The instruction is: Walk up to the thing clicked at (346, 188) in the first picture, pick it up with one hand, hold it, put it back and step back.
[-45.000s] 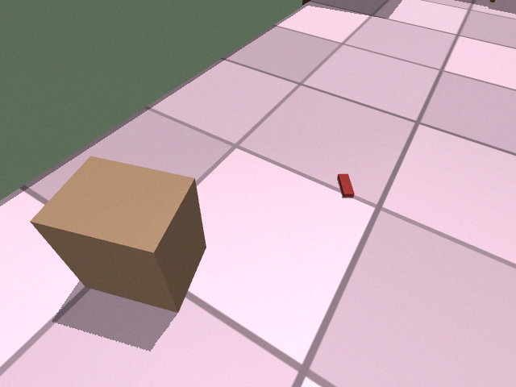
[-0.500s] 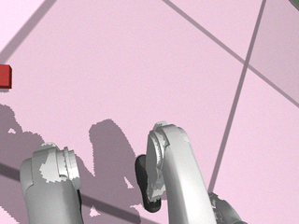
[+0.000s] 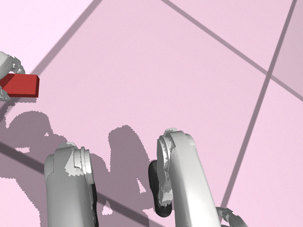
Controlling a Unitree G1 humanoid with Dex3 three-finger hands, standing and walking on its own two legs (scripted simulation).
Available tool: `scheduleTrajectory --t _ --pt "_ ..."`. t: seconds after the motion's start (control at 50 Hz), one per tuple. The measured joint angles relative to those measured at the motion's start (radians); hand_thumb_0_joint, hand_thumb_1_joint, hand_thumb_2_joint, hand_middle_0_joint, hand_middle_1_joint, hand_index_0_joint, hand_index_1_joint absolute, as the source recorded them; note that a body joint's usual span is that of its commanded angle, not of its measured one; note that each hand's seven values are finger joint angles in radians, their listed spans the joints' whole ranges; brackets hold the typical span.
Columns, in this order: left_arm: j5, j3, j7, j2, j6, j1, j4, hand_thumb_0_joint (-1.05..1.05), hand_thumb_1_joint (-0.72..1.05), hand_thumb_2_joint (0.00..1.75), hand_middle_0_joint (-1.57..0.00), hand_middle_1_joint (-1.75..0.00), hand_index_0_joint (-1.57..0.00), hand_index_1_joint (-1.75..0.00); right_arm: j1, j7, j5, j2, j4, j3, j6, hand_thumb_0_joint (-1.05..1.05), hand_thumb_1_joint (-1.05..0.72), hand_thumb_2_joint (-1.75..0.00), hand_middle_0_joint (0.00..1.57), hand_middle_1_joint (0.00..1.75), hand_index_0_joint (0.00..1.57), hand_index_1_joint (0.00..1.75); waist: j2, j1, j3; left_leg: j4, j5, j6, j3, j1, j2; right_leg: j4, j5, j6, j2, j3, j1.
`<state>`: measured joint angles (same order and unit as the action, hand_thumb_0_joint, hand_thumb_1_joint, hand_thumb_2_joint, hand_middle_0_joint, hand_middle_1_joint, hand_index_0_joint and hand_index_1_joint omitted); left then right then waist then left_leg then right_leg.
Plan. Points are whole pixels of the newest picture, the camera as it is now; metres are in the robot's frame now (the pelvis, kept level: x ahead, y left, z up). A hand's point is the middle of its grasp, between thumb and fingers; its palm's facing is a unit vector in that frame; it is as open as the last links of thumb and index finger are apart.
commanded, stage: lift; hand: left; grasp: from above
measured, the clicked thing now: (4, 85) +0.48 +0.33 -0.17
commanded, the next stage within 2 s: hold in 1.38 s
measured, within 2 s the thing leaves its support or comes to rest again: neither
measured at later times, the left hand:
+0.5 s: hand out of the picture +0.39 +0.31 +0.05, palm faces -0.43 -0.06 -0.90, open 8.3 cm
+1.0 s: hand out of the picture +0.33 +0.28 +0.23, palm faces -0.46 -0.08 -0.88, open 8.4 cm
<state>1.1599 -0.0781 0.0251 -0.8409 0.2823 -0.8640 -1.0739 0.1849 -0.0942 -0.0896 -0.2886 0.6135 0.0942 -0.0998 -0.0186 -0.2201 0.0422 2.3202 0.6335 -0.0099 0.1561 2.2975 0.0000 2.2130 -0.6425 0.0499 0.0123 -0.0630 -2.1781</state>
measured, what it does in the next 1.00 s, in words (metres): rises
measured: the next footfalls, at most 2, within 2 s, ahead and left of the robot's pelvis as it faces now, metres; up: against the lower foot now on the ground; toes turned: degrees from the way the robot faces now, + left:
none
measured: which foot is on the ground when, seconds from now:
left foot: down 0.00-1.00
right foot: down 0.00-1.00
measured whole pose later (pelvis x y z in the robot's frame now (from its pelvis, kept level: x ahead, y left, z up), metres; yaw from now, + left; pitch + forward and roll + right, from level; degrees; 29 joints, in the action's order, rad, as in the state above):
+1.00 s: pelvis +0.03 +0.00 +0.30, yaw +7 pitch +17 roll -3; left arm 1.02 0.12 0.05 -0.52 0.17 -0.32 -0.76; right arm 0.22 0.06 0.04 -0.24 0.72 -0.02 -0.01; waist -0.04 -0.07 0.15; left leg 1.27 0.48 0.00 0.03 1.10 0.05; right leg 1.22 -0.47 0.04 0.02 -0.01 -1.06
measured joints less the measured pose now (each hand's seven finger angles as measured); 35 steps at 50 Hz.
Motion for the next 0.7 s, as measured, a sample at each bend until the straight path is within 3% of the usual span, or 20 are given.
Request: scheduleTrajectory --t 0.12,0.24,0.46,0.7 --pt "-0.048 0.007 -0.041 0.031 0.033 0.077 0.089 0.01 0.31 0.18 -0.84 -0.28 -0.89 -0.25 -0.007 0.018 0.023 0.001 0.011 -0.041 -0.009 0.00 -0.92 -0.90 0.21 0.30 0.21 0.30 -0.007 0.034 0.046 -0.067 -0.003 0.000 -0.024 -0.062 0.003 -0.051 0.001 0.004 0.006 0.017 0.048" --pt "-0.076 0.029 -0.043 0.064 0.043 0.151 0.157 0.01 0.30 0.21 -0.82 -0.30 -0.87 -0.27 -0.030 0.034 0.044 0.009 0.015 -0.068 -0.003 0.00 -0.91 -0.90 0.21 0.30 0.21 0.30 -0.012 0.067 0.087 -0.143 0.000 0.001 -0.041 -0.149 0.012 -0.118 0.004 0.009 0.006 0.028 0.120" --pt "-0.123 0.071 -0.038 0.148 -0.025 0.289 0.311 0.01 0.31 0.21 -0.80 -0.34 -0.84 -0.31 -0.056 0.071 0.081 0.032 0.014 -0.094 0.005 0.00 -0.91 -0.90 0.21 0.30 0.21 0.30 -0.023 0.110 0.123 -0.342 -0.012 0.009 -0.062 -0.388 0.022 -0.303 0.022 0.003 0.010 0.032 0.340" --pt "-0.164 0.131 -0.035 0.244 -0.097 0.480 0.431 0.01 0.31 0.23 -0.78 -0.36 -0.83 -0.33 -0.030 0.127 0.113 0.046 0.050 -0.102 0.024 0.00 -0.91 -0.89 0.21 0.30 0.21 0.30 -0.030 0.135 0.121 -0.668 -0.068 0.013 -0.094 -0.774 0.040 -0.619 0.087 -0.008 0.006 0.040 0.706"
